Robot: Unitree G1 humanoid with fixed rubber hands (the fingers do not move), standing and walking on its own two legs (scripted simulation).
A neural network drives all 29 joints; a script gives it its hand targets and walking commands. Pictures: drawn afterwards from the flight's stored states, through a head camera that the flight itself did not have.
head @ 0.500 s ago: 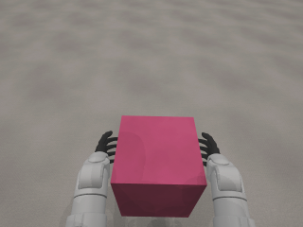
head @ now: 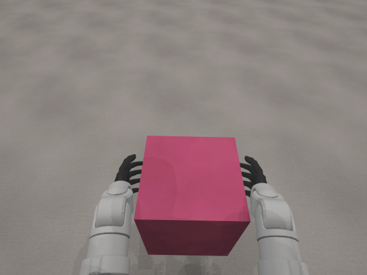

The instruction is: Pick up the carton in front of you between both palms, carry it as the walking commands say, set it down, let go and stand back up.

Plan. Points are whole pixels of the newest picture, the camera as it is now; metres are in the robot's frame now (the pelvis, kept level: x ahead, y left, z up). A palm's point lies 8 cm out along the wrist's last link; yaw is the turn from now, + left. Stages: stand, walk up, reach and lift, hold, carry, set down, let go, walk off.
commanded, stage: carry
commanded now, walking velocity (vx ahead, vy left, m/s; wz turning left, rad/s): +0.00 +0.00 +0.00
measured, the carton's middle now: (189, 198) +0.31 +0.00 -0.03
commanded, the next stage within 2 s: hold in 0.04 s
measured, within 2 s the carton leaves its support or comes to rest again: neither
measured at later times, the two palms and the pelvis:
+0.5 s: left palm (110, 208) +0.24 +0.16 +0.05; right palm (253, 193) +0.27 -0.13 +0.05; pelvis -0.03 -0.02 +0.01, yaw +7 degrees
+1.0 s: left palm (131, 203) +0.30 +0.15 -0.05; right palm (248, 199) +0.31 -0.15 -0.05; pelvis -0.05 -0.04 -0.02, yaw +7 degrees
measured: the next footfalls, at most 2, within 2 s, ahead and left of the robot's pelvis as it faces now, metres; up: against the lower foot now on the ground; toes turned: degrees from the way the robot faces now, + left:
none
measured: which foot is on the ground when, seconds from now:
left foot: down 0.00-1.00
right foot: down 0.00-1.00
